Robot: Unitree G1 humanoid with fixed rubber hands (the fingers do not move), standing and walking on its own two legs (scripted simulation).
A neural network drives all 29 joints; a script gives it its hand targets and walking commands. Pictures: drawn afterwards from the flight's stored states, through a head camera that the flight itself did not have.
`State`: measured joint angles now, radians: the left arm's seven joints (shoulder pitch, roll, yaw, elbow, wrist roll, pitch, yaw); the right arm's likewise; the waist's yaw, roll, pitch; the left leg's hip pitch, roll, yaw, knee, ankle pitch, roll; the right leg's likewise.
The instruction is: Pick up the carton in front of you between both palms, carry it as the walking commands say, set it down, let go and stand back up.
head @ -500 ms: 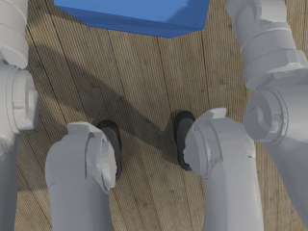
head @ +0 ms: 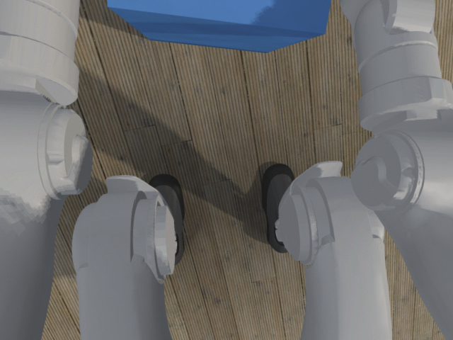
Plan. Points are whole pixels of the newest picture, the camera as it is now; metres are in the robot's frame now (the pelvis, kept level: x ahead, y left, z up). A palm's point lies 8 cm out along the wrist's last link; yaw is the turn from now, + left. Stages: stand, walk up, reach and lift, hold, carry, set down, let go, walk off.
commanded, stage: reach and lift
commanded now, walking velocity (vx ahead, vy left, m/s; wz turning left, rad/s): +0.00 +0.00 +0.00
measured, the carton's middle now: out of the picture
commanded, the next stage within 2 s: none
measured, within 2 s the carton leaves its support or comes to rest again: leaves its support in 0.10 s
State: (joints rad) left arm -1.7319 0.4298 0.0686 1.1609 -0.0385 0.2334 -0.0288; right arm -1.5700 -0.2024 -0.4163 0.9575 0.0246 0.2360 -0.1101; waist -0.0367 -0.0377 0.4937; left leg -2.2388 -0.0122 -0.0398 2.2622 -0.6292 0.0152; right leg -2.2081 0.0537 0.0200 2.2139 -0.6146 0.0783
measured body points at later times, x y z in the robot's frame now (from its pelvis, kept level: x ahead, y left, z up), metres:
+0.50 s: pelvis -0.02 -0.01 +0.09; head +0.28 +0.03 +0.42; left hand +0.54 +0.17 +0.01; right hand +0.52 -0.13 +0.01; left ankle +0.10 +0.12 -0.33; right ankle +0.11 -0.14 -0.33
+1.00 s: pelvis +0.01 -0.01 +0.20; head +0.24 +0.02 +0.59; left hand +0.49 +0.17 +0.15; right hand +0.49 -0.13 +0.15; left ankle +0.10 +0.12 -0.33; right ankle +0.11 -0.14 -0.33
